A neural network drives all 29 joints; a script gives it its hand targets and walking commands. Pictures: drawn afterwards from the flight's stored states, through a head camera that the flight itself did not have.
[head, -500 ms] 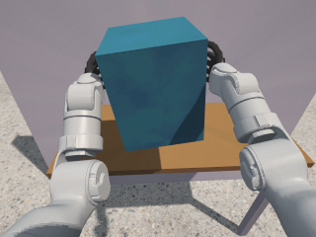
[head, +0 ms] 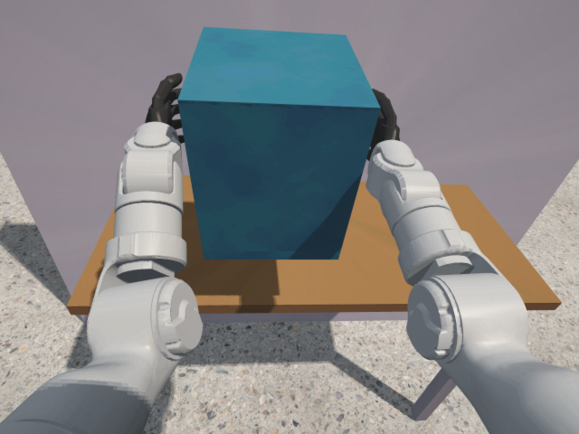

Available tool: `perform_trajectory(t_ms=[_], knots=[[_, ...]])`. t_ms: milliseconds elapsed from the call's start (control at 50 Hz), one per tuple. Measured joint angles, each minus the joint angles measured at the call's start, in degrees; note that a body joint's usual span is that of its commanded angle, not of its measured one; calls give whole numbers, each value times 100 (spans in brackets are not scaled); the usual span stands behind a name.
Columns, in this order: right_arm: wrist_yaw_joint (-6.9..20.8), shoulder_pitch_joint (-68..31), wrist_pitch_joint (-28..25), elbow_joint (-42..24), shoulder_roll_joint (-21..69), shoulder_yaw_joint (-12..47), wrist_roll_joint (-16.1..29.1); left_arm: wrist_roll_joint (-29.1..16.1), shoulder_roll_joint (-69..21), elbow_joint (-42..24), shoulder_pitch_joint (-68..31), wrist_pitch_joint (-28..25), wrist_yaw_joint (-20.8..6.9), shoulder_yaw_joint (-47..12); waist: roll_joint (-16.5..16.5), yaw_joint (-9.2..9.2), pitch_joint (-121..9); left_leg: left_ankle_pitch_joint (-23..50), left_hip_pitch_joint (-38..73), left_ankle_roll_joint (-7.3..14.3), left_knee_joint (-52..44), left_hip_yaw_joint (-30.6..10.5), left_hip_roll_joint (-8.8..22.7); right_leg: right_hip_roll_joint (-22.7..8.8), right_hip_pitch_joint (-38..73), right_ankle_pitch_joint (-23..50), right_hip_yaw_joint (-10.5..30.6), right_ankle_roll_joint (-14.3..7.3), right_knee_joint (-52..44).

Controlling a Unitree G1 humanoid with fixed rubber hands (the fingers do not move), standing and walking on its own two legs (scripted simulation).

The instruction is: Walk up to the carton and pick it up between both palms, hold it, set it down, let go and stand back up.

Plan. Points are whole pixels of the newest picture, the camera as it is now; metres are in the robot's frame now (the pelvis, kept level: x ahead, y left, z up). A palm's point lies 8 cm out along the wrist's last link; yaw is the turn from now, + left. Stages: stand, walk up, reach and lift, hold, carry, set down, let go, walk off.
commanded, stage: set down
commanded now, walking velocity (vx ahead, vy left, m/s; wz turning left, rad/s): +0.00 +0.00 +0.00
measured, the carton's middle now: (274, 148) +0.43 +0.02 +0.22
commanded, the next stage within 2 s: none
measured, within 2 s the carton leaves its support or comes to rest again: neither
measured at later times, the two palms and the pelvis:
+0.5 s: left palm (166, 148) +0.41 +0.17 +0.22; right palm (373, 163) +0.41 -0.12 +0.22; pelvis +0.01 -0.01 +0.00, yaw +1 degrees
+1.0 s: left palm (170, 166) +0.43 +0.17 +0.19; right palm (364, 175) +0.42 -0.12 +0.19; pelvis +0.01 +0.00 +0.00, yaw -1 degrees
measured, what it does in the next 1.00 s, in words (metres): stands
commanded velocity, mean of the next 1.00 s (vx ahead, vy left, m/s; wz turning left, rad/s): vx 0.00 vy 0.00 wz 0.00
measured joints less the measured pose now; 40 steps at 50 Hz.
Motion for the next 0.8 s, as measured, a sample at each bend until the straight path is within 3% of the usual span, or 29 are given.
perform_trajectory(t_ms=[140, 260, 520, 800], knots=[[38, 665, -397, -480, -30, 411, 246, -268, -180, -569, 540, -146, 226, -368, -60, 99, 233, -105, -137, -44, 206, -59, 67, 71, -30, -14, -47, -30, 7], [22, 634, -429, -569, -108, 498, 263, -431, -148, -506, 517, -298, 335, -456, -6, 140, 191, -105, -269, -51, 235, -105, 70, 80, -165, -49, -91, -37, 76], [58, 453, -469, -116, 125, -190, -404, -175, -104, 295, 232, -566, 139, -47, 95, 186, 110, -76, -72, -25, 57, -67, -10, -4, -67, -120, -68, -5, 100], [196, 490, -816, 49, 218, -771, -862, -252, -107, 763, 166, -1006, 246, -66, 18, 346, 135, -39, -262, -37, 27, 31, 43, 35, -296, -39, 34, -18, 61]])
